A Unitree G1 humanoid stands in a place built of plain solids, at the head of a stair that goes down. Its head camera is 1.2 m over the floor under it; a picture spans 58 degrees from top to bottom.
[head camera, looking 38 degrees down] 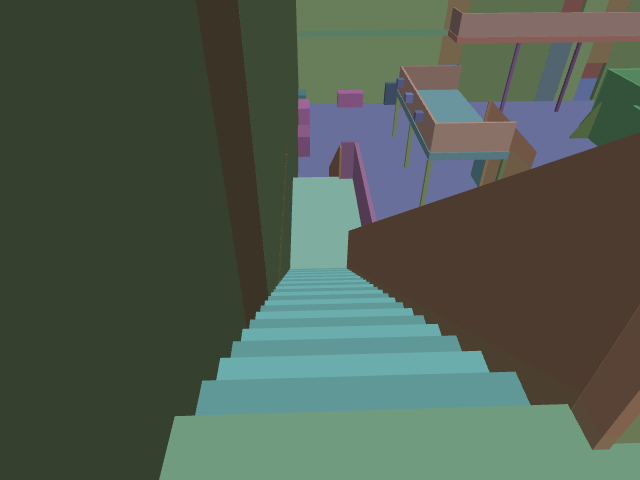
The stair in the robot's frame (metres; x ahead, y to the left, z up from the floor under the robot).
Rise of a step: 0.21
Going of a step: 0.26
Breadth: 1.19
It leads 2 degrees to the left of straight ahead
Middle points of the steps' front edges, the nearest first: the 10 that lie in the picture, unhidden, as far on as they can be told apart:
0.71 -0.16 0.00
0.97 -0.15 -0.20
1.23 -0.14 -0.41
1.48 -0.13 -0.62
1.74 -0.13 -0.82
2.00 -0.12 -1.03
2.26 -0.11 -1.23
2.52 -0.10 -1.44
2.77 -0.09 -1.65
3.03 -0.08 -1.85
